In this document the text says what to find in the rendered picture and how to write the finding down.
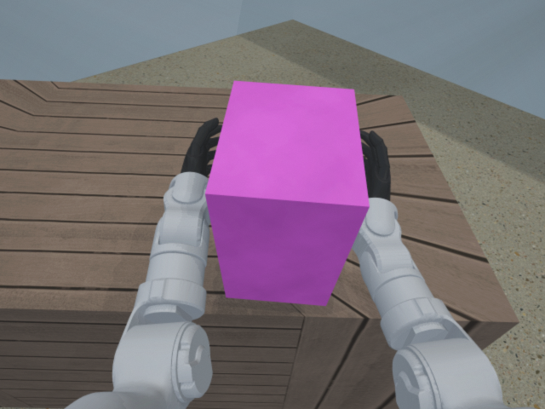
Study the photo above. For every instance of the left robot hand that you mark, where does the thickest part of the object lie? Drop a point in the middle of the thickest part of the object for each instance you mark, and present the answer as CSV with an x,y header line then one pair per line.
x,y
198,154

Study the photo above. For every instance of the carton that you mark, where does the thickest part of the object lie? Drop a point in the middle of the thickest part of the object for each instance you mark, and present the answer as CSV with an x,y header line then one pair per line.
x,y
287,191

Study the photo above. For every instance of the right robot hand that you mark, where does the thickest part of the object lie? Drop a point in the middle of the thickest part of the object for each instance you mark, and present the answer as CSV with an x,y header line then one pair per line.
x,y
376,166

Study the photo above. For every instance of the left robot forearm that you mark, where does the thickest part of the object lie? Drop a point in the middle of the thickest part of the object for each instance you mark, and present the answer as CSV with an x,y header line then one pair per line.
x,y
174,288

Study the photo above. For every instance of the robot right upper arm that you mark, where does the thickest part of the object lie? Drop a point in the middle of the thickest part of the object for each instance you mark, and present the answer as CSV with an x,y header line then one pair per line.
x,y
445,374

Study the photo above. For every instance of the right robot forearm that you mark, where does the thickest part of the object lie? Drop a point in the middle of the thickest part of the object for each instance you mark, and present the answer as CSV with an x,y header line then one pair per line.
x,y
409,312

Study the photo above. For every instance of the robot left upper arm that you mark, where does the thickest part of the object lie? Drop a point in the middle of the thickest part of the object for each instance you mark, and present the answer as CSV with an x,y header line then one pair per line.
x,y
157,366

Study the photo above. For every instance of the pedestal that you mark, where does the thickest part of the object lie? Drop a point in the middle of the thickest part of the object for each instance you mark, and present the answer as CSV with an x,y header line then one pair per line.
x,y
83,172

